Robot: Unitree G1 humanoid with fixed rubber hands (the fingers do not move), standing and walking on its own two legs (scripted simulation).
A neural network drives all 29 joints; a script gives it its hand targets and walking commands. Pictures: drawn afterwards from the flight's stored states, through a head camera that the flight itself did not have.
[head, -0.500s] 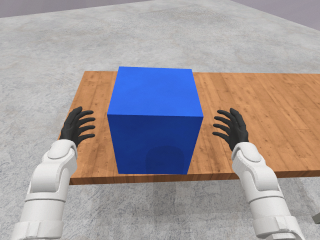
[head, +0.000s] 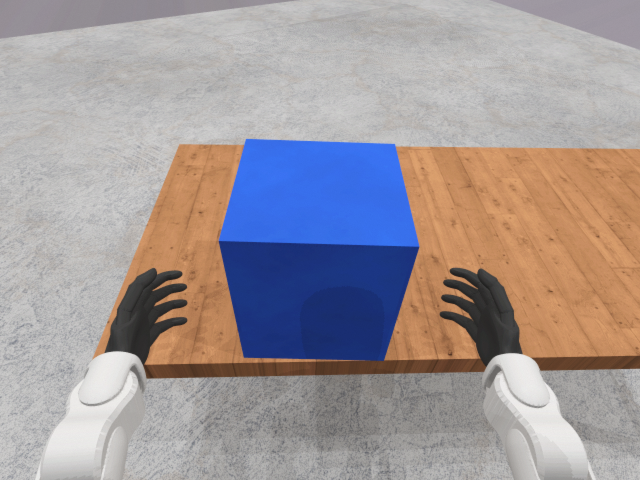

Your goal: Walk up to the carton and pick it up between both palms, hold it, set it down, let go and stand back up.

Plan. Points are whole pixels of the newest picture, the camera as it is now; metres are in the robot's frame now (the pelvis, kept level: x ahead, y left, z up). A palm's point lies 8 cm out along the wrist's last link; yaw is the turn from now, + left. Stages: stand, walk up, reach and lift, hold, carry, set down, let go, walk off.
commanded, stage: set down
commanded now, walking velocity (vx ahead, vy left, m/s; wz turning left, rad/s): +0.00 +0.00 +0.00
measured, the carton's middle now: (317, 253) +0.42 +0.01 +0.06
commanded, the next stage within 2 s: let go in 1.28 s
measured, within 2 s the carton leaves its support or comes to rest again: neither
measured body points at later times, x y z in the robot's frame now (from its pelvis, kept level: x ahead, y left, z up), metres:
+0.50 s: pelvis +0.02 +0.00 +0.00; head +0.02 +0.01 +0.45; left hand +0.21 +0.23 +0.01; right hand +0.22 -0.20 +0.02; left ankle +0.01 +0.12 -0.75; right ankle +0.01 -0.10 -0.75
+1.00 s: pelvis +0.02 +0.01 +0.00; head +0.04 +0.02 +0.45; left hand +0.19 +0.23 -0.06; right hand +0.19 -0.21 -0.06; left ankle +0.01 +0.12 -0.75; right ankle +0.01 -0.10 -0.75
